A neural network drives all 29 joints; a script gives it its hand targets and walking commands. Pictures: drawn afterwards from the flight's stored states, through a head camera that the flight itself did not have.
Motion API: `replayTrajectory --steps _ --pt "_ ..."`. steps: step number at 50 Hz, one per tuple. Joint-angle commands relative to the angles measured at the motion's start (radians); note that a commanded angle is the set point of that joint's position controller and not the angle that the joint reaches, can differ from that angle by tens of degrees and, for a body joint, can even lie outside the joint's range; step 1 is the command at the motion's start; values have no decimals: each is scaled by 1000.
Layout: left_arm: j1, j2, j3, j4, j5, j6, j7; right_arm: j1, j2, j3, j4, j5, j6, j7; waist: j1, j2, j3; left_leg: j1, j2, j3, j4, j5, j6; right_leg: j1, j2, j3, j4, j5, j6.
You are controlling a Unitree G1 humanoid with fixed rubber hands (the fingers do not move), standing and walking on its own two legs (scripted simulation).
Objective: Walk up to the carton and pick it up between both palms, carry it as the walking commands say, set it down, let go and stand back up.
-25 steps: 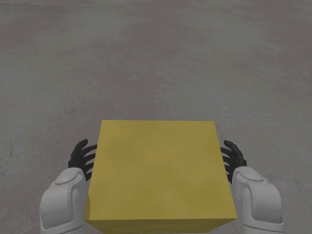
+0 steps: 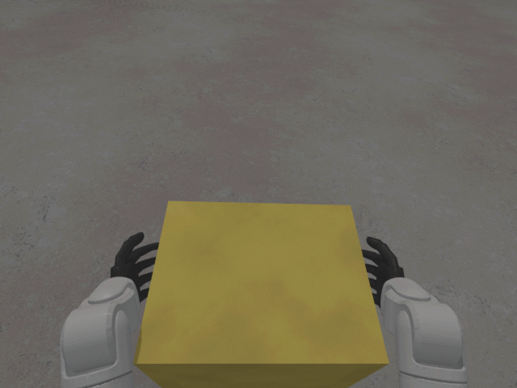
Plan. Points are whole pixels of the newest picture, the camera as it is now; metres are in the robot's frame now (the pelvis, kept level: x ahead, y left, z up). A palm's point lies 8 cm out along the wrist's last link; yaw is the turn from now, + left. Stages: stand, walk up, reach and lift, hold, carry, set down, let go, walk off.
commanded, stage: carry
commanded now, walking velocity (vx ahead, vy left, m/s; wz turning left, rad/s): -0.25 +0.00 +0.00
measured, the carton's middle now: (257, 301) +0.27 +0.02 +0.01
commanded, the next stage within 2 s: none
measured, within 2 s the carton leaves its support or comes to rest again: neither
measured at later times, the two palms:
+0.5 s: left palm out of the picture +0.10 +0.20 +0.05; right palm out of the picture +0.08 -0.17 +0.07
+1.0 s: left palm out of the picture -0.07 +0.17 +0.08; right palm out of the picture -0.12 -0.19 +0.07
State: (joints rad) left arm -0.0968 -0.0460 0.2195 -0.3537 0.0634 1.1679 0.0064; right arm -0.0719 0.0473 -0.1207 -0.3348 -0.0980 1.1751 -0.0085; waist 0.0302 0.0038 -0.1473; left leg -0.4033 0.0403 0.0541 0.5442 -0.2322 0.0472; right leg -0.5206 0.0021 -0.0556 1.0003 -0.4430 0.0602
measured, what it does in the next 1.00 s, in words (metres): walks backwards: right foot, then left foot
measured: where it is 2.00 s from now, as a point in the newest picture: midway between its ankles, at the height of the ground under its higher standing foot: outside the picture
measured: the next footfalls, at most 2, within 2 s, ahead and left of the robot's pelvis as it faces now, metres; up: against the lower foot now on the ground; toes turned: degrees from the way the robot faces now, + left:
right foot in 0.14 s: -0.06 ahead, -0.14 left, +0.00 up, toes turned -5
left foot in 0.44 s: -0.12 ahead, +0.12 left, +0.00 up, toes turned +2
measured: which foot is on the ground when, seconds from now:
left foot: down 0.00-0.16, up 0.18-0.42, down 0.44-0.86, up 0.88-1.00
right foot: up 0.00-0.12, down 0.14-0.46, up 0.48-0.82, down 0.84-1.00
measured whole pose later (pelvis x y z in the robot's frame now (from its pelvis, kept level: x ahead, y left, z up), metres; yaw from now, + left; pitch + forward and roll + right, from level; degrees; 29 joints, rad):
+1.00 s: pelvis -0.33 +0.02 +0.00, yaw -4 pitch +4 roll +1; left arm -0.04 -0.13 0.19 -0.39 0.10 1.14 0.01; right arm -0.01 0.00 -0.14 -0.39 -0.06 1.19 0.00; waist -0.04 0.02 -0.11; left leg -0.63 0.01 0.04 1.09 -0.37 -0.03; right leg -0.31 -0.04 -0.03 0.51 -0.27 0.00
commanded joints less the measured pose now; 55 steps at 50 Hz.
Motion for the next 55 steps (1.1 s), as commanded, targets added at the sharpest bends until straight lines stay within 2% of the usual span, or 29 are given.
replayTrajectory --steps 1,3,5,7,9,10,11,14,19,20,22,23,24,25,28,31,33,38,40,42,43,44,45,46,48,49,52,53,55 --pt "-499 -800 -850 -125 -425 27 -224 -413 791 657 -122 342 -7 202 -39 252 -227 317 268 -206 -85 625 109 -3 -18 15 -205 -47 -19" --pt "-471 -811 -834 -66 -413 29 -224 -384 777 651 -95 334 3 203 -47 235 -243 353 263 -217 -78 590 111 55 7 -17 -395 -5 -18" --pt "-402 -835 -825 1 -393 31 -234 -407 741 680 -120 325 4 203 -45 112 -236 267 223 -194 -34 469 46 202 -22 -18 -602 154 3" --pt "-442 -838 -819 -14 -380 29 -233 -479 784 675 -134 345 1 208 -50 59 -226 60 171 -164 -6 216 -17 369 -149 105 -628 189 -13" --pt "-436 -829 -792 -94 -365 9 -239 -552 809 735 -231 378 1 215 -26 -304 -178 -147 20 46 266 -193 -72 336 -398 265 -564 874 -176" --pt "-398 -832 -798 -60 -364 14 -233 -555 813 717 -205 388 -1 219 -28 -230 -193 -166 8 31 427 -292 -62 353 -405 252 -536 1088 -218" --pt "-481 -866 -817 -149 -387 1 -229 -537 847 731 -197 404 -7 224 -23 -194 -236 -195 -16 3 553 -296 -66 343 -403 208 -539 1102 -238" --pt "-437 -819 -797 -152 -344 1 -216 -503 868 738 -170 428 -18 228 -44 -172 -215 -191 -10 -30 586 -190 -78 296 -276 93 -520 836 -165" --pt "-289 -767 -756 -83 -303 -9 -211 -478 803 756 -169 453 -16 223 -18 -266 -256 -104 -62 39 214 -286 -100 428 -270 216 -523 845 -188" --pt "-327 -811 -784 -89 -311 -10 -211 -453 776 734 -175 436 -25 221 -31 -202 -251 -58 -22 16 58 -158 -89 400 -300 210 -515 835 -177" --pt "-327 -804 -806 -115 -318 -7 -209 -406 797 713 -123 424 -13 227 -20 -178 -250 134 23 6 -135 25 -105 313 -213 145 -420 756 -93" --pt "-289 -753 -773 -102 -291 -11 -208 -413 823 710 -143 425 -17 234 -27 -23 -252 251 173 -134 -140 243 -84 132 -185 142 -346 477 -48" --pt "-369 -834 -850 -135 -335 -4 -210 -391 757 683 -134 389 -34 234 -40 311 -213 268 353 -316 -112 703 27 -58 -56 -6 -250 150 -5" --pt "-453 -861 -875 -193 -367 -12 -214 -446 791 701 -189 406 -31 232 -38 316 -215 228 401 -314 -115 843 106 -57 -53 0 -14 -134 -10" --pt "-443 -844 -867 -157 -391 -21 -219 -447 807 699 -183 394 -32 231 -26 140 -203 115 281 -164 -124 502 86 -36 -33 40 171 -26 -26" --pt "-461 -835 -888 -156 -405 -14 -218 -374 732 662 -221 339 -39 215 -31 173 -199 194 202 -122 -148 276 30 -63 -5 -5 96 33 11" --pt "-472 -815 -909 -170 -417 -2 -221 -380 718 662 -229 323 -32 213 -37 182 -184 170 239 -228 -230 43 37 -23 14 -12 18 -14 8" --pt "-427 -809 -843 -27 -388 24 -230 -391 736 672 -144 320 -8 218 -53 197 -169 180 276 -288 -279 4 79 122 34 -23 -319 -51 -34" --pt "-422 -809 -832 -40 -382 13 -231 -365 715 674 -125 319 -3 221 -43 179 -157 140 224 -254 -258 -23 25 252 4 -15 -558 22 -45" --pt "-378 -808 -816 -14 -362 12 -227 -413 713 691 -167 335 -10 217 -49 97 -107 -29 147 -187 -186 -82 -66 398 -84 66 -711 39 -43" --pt "-408 -803 -806 -43 -367 12 -223 -451 737 690 -148 348 -5 220 -38 -82 -138 -105 96 -103 -47 -92 -105 439 -247 235 -750 -14 -74" --pt "-373 -790 -788 -30 -338 2 -221 -483 759 714 -175 376 1 228 -21 -335 -93 -181 1 41 210 -232 -95 263 -449 366 -783 211 -181" --pt "-405 -834 -780 -58 -349 2 -229 -572 778 724 -212 399 -5 231 -24 -249 -59 -148 25 -27 461 -263 -91 147 -436 274 -732 374 -222" --pt "-433 -800 -772 -92 -342 -5 -226 -570 821 737 -184 408 -13 238 -36 -147 -96 -147 -19 -53 577 -232 -73 149 -355 191 -672 483 -191" --pt "-447 -847 -810 -141 -355 -5 -225 -561 817 734 -194 426 -18 243 -36 -80 -57 -171 -18 -52 710 -145 -72 104 -315 142 -667 424 -162" --pt "-457 -847 -818 -140 -364 -6 -221 -564 816 727 -202 443 -22 239 -43 -98 -69 -199 -8 -34 633 -139 -90 194 -271 84 -607 556 -157" --pt "-337 -813 -774 -101 -330 -6 -221 -511 754 738 -214 431 -19 224 -42 -271 -123 -197 -32 21 451 -224 -110 335 -253 125 -541 800 -171" --pt "-346 -790 -761 -82 -315 -3 -216 -487 787 727 -162 437 -13 226 -32 -209 -160 -178 -35 31 332 -269 -113 403 -261 146 -518 884 -175" --pt "-321 -778 -773 -82 -326 0 -220 -432 767 724 -145 422 -11 221 -26 -256 -235 -109 -53 30 250 -262 -108 447 -284 177 -508 963 -183"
